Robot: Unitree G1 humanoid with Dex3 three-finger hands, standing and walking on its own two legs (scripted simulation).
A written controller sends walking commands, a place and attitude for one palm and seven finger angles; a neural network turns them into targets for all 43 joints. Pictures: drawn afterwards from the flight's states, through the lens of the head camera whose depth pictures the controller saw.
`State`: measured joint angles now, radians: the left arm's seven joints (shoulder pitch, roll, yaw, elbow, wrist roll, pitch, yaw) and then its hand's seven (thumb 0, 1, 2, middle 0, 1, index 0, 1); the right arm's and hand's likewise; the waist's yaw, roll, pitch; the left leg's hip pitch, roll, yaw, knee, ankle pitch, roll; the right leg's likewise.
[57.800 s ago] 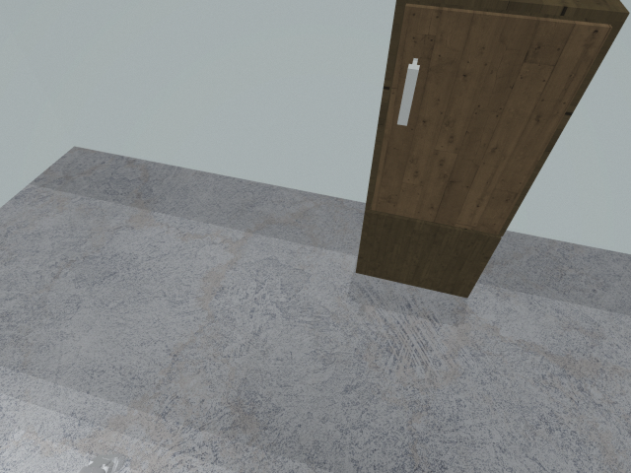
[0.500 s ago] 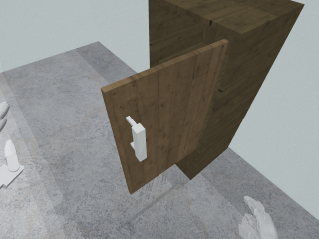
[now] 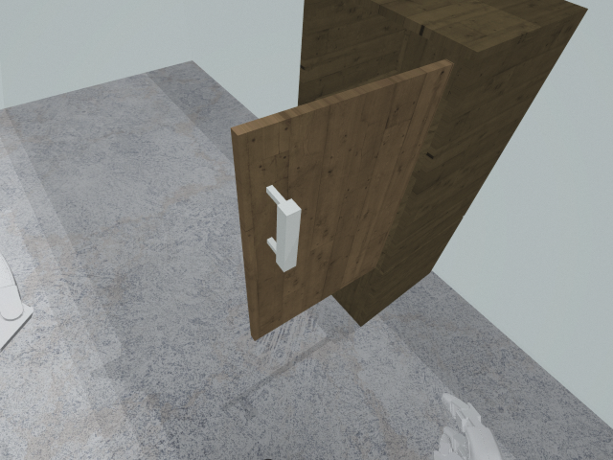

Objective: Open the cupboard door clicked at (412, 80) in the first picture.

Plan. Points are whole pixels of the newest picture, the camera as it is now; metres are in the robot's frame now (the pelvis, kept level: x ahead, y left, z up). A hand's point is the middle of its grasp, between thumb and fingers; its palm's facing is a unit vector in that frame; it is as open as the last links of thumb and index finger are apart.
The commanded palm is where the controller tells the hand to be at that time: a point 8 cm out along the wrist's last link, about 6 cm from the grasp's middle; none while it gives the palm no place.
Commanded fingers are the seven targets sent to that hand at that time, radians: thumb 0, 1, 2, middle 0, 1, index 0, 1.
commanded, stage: step back with the hand held close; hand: left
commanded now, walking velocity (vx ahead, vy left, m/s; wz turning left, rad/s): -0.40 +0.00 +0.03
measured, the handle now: (279, 228) +0.43 +0.08 +0.03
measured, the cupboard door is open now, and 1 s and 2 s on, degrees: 87 87 87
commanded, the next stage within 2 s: stop stepping back and stand still in 0.12 s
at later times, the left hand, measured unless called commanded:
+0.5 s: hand out of the picture +0.09 +0.24 +0.15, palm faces +0.41 -0.82 -0.39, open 7.4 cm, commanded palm +0.03 +0.27 +0.18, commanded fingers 0.00 0.90 0.90 -0.20 -0.30 -0.20 -0.30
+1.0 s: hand out of the picture +0.03 +0.24 +0.16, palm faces +0.32 -0.81 -0.49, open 7.4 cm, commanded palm -0.02 +0.29 +0.18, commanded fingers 0.00 0.90 0.90 -0.20 -0.30 -0.20 -0.30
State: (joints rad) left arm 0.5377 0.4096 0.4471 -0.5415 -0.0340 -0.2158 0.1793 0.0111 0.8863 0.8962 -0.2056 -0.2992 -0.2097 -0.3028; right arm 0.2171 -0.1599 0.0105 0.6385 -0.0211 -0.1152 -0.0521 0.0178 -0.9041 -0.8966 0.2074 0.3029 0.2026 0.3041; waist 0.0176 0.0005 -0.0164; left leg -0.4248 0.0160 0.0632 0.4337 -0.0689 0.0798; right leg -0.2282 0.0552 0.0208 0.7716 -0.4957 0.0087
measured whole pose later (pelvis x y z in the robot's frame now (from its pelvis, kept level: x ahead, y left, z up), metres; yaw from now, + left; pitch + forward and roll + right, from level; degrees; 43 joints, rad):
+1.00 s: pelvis -0.18 +0.00 +0.00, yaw -3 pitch -1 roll -1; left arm 0.62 0.44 0.40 -0.54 -0.02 -0.16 0.15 0.01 0.89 0.90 -0.21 -0.30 -0.21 -0.30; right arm 0.28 -0.13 0.05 0.63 -0.03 -0.13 -0.06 0.02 -0.90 -0.90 0.21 0.30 0.20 0.30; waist -0.02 -0.02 -0.02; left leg -0.31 -0.02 0.03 0.39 -0.12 0.04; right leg -0.15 0.06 -0.09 0.49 -0.47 -0.04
